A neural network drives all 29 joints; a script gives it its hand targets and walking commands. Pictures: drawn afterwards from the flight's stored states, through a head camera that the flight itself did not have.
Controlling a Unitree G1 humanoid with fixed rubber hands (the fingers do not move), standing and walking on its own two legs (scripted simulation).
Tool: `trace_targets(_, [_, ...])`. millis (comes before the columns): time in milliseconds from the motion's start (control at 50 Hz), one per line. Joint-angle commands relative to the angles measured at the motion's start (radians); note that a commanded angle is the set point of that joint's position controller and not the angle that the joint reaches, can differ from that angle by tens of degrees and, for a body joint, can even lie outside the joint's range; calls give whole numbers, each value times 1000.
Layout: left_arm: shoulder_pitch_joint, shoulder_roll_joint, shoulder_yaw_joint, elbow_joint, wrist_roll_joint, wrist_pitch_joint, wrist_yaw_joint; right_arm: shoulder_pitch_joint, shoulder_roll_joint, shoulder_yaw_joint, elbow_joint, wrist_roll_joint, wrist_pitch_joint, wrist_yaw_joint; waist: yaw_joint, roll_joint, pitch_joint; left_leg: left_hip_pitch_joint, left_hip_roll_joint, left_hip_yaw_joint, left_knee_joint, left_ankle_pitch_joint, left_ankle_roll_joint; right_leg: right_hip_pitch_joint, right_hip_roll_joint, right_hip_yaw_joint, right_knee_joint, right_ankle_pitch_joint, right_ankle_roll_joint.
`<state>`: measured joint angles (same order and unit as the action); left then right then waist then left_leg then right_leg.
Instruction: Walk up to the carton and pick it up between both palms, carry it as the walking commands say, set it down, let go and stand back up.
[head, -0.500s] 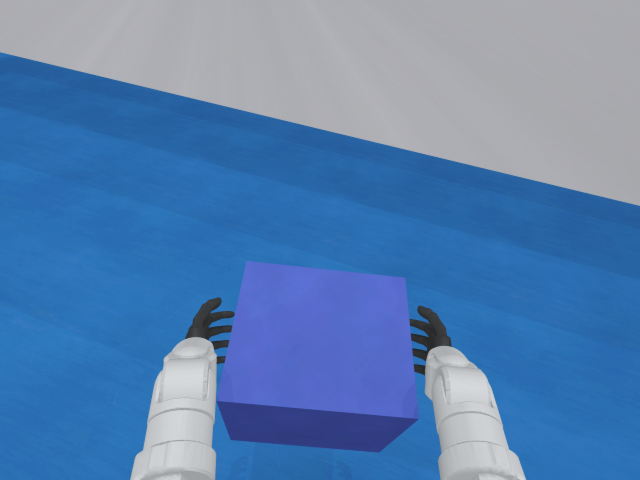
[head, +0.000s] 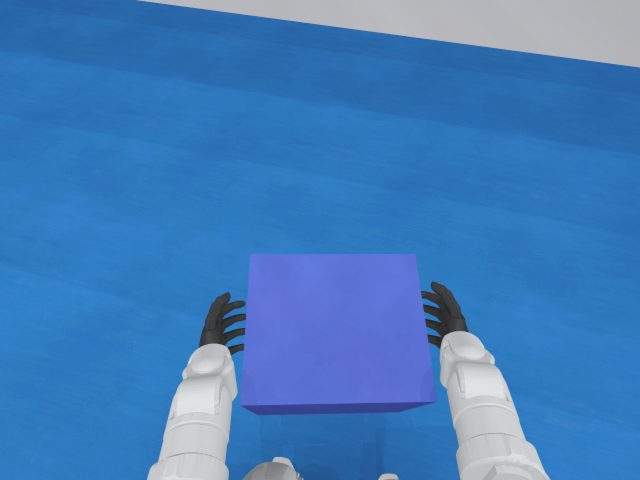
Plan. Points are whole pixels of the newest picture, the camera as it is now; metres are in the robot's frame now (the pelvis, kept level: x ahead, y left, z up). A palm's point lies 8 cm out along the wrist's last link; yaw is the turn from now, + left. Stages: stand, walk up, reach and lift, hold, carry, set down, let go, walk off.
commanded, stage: set down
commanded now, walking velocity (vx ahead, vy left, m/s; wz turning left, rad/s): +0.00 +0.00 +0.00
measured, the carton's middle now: (331, 340) +0.33 +0.03 -0.11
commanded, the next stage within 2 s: none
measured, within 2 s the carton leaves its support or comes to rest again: neither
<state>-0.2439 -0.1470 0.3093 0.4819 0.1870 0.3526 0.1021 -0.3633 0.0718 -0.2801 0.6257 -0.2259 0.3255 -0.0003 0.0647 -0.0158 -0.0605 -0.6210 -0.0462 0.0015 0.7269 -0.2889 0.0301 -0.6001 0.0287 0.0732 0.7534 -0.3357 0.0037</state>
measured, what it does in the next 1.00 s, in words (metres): lowers itself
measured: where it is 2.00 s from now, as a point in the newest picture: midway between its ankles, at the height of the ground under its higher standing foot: outside the picture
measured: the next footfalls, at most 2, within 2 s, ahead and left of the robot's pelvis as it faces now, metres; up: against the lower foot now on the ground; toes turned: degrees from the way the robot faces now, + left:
none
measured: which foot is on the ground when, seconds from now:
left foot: down 0.00-1.00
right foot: down 0.00-1.00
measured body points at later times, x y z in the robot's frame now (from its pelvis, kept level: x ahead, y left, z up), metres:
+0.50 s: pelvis -0.03 -0.04 -0.07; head +0.13 -0.03 +0.35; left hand +0.31 +0.20 -0.15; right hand +0.36 -0.12 -0.14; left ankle +0.04 +0.10 -0.71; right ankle +0.02 -0.13 -0.71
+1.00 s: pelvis -0.05 -0.01 -0.15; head +0.15 +0.02 +0.25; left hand +0.34 +0.21 -0.24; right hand +0.38 -0.11 -0.23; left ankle +0.04 +0.10 -0.71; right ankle +0.02 -0.13 -0.71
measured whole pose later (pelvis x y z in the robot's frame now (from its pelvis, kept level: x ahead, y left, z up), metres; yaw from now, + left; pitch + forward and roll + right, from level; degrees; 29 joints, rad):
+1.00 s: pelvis -0.05 -0.01 -0.15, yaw -1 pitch +37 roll -2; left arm -0.65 0.03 0.34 0.66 0.09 0.29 0.08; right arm -0.68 0.09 -0.31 0.69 -0.11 0.24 -0.19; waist 0.08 -0.07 -0.22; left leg -1.63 -0.03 -0.03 1.46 -0.47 0.01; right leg -1.59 0.08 0.01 1.45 -0.51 0.00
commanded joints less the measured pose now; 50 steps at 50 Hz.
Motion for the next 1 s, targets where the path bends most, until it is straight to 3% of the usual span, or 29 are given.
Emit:
trace_targets(0, [-688,-873,-556,-70,-136,-67,-306,-556,996,481,-31,129,-71,252,3,-5,-523,270,-28,-105,-31,326,-38,34,85,13,-47,209,-51])
trace_targets(120, [-778,-760,-523,-57,-115,-111,-349,-606,1046,501,-17,139,-102,193,38,-34,-634,65,-48,-66,61,297,-22,81,64,44,16,322,-17])
trace_targets(220, [-850,-688,-494,-38,-119,-136,-386,-676,1068,526,-29,152,-126,146,76,-32,-735,-100,-58,-39,135,233,-15,99,51,74,78,336,7])
trace_targets(320, [-896,-650,-478,-25,-136,-140,-422,-729,1074,546,-70,163,-131,103,88,-19,-846,-220,-61,-25,212,197,-14,82,50,95,140,319,24])
trace_targets(420, [-941,-637,-473,-12,-161,-136,-433,-761,1069,551,-85,165,-124,79,77,-17,-918,-300,-67,-24,288,193,-16,5,68,82,214,285,27])
trace_targets(520, [-973,-656,-478,5,-182,-127,-423,-802,1066,555,-94,170,-115,73,64,-21,-976,-326,-76,-25,354,206,-19,-101,96,46,285,246,24])
trace_targets(780, [-1063,-678,-486,22,-208,-128,-354,-928,1037,543,-58,202,-123,72,92,-12,-1067,-345,-81,-22,506,251,-47,-410,134,-18,468,170,23])
trace_targets(980, [-1220,-711,-519,-16,-246,-112,-297,-1054,973,484,-10,218,-123,75,55,50,-1127,-292,-78,-40,578,208,-75,-640,163,-63,594,63,3])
